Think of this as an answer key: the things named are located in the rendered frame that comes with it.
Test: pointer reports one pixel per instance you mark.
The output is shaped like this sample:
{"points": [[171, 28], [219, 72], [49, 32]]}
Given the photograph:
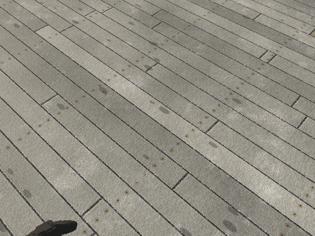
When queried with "left robot hand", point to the left robot hand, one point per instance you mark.
{"points": [[54, 228]]}

